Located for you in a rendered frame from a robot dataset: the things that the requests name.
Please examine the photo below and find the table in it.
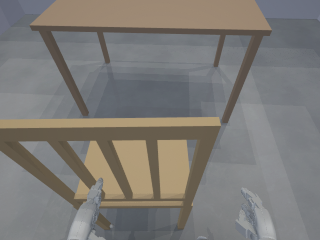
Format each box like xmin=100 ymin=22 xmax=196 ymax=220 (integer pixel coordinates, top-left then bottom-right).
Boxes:
xmin=29 ymin=0 xmax=272 ymax=123

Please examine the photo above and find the right robot hand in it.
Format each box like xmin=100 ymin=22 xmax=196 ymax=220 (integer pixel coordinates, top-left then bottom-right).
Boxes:
xmin=235 ymin=187 xmax=277 ymax=240

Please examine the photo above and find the chair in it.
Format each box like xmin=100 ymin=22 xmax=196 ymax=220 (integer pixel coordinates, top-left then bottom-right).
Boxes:
xmin=0 ymin=117 xmax=221 ymax=230

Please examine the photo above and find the left robot hand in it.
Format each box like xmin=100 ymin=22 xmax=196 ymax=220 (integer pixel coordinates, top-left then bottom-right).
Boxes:
xmin=67 ymin=177 xmax=106 ymax=240

